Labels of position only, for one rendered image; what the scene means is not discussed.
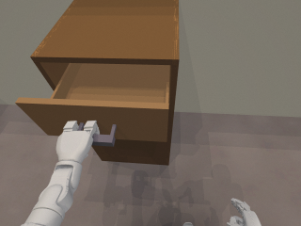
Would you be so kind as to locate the right robot hand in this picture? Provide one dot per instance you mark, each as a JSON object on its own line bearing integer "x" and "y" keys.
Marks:
{"x": 249, "y": 218}

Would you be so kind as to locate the left robot forearm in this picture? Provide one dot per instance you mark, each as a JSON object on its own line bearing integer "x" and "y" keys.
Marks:
{"x": 56, "y": 199}

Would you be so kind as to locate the cabinet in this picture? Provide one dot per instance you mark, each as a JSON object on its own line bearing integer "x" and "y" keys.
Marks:
{"x": 134, "y": 32}

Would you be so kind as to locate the handle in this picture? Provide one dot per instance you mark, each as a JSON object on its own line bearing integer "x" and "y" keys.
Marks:
{"x": 102, "y": 140}

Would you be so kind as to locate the drawer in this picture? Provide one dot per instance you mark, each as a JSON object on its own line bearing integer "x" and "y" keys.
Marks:
{"x": 134, "y": 97}

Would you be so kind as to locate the left robot hand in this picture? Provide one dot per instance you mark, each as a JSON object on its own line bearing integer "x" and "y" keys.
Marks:
{"x": 74, "y": 145}

